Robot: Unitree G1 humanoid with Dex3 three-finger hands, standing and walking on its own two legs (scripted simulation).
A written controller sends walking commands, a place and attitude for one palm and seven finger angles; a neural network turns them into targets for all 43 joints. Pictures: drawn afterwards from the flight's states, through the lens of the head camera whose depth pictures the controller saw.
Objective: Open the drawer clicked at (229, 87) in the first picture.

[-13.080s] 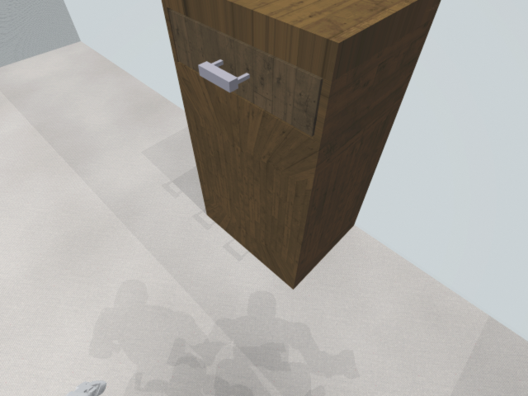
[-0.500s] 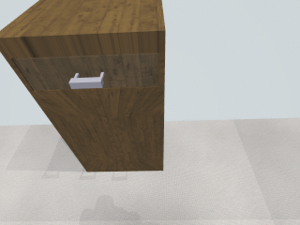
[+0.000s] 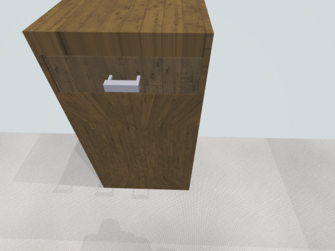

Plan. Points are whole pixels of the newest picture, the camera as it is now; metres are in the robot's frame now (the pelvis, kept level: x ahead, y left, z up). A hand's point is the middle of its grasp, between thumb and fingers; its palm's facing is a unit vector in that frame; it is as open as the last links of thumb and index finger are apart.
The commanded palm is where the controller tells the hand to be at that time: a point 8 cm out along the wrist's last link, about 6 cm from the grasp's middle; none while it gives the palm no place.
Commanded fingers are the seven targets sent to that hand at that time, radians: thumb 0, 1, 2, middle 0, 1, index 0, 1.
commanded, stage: come to a stop and stand still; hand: left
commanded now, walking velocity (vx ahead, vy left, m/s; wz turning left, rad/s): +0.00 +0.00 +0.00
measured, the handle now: (123, 82) +0.59 +0.20 +0.09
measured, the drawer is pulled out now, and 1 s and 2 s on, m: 0.00 0.00 0.00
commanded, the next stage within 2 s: look again from close up in 0.26 s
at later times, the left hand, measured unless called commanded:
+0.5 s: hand out of the picture +0.03 +0.17 -0.17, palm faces -0.01 -0.98 -0.21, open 7.3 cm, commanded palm none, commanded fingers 0.00 0.90 0.90 -0.20 -0.30 -0.20 -0.30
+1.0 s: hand out of the picture +0.04 +0.14 -0.16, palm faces -0.02 -0.97 -0.23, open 7.3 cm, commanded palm +0.13 +0.18 -0.05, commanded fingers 0.00 0.83 0.87 -0.20 -0.34 -0.20 -0.34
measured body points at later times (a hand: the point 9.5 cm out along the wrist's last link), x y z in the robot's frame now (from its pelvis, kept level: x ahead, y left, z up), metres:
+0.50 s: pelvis +0.02 -0.01 +0.01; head +0.03 -0.02 +0.45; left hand +0.03 +0.22 -0.15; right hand +0.00 -0.23 -0.16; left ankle -0.03 +0.09 -0.73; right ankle +0.03 -0.17 -0.73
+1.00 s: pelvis +0.02 -0.04 +0.01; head +0.04 -0.05 +0.46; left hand +0.04 +0.19 -0.14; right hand +0.03 -0.26 -0.15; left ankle -0.03 +0.09 -0.73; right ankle +0.03 -0.17 -0.73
